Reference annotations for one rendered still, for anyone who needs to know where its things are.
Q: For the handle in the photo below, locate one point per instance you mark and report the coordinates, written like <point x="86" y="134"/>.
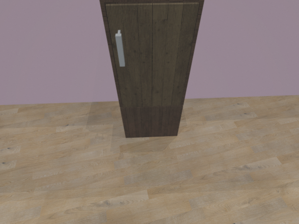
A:
<point x="119" y="44"/>

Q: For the cupboard door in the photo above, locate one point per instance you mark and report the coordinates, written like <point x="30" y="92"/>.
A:
<point x="157" y="41"/>

